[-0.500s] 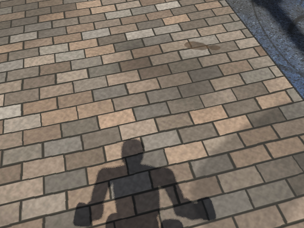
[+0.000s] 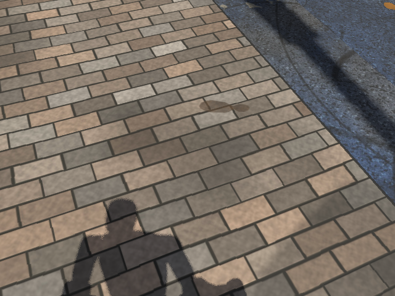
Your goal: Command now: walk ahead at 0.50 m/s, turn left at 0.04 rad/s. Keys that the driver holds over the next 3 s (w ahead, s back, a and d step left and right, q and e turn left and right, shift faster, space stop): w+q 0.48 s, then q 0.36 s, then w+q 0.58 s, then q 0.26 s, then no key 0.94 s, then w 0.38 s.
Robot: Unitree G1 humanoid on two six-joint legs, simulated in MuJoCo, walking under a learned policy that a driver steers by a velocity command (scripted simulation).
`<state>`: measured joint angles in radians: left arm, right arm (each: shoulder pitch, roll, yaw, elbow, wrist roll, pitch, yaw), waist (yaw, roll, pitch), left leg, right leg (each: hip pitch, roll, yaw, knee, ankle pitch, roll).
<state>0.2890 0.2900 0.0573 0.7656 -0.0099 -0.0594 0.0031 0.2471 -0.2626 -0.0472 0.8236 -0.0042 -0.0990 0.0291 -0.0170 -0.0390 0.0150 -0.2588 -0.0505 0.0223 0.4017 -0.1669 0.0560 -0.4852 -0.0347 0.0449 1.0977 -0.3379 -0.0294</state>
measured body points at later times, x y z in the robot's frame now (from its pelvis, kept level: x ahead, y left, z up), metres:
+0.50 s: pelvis +0.27 -0.04 +0.00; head +0.29 -0.04 +0.45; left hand +0.32 +0.25 -0.10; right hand +0.42 -0.30 -0.12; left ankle +0.21 +0.10 -0.66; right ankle +0.31 -0.14 -0.74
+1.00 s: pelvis +0.42 +0.05 +0.00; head +0.45 +0.09 +0.44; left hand +0.42 +0.38 -0.11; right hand +0.68 -0.12 -0.09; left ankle +0.45 +0.15 -0.74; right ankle +0.53 -0.09 -0.68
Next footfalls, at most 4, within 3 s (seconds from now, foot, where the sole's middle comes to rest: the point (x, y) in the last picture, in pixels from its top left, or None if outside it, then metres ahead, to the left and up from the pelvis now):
0.32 right None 0.35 -0.14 -0.78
0.78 left None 0.48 0.17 -0.78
1.22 right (195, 254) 0.64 0.00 -0.78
1.68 left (88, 259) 0.62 0.38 -0.78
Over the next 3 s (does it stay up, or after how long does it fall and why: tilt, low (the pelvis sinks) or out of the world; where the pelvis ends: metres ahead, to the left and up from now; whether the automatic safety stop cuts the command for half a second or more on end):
stays up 0.71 0.37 0.00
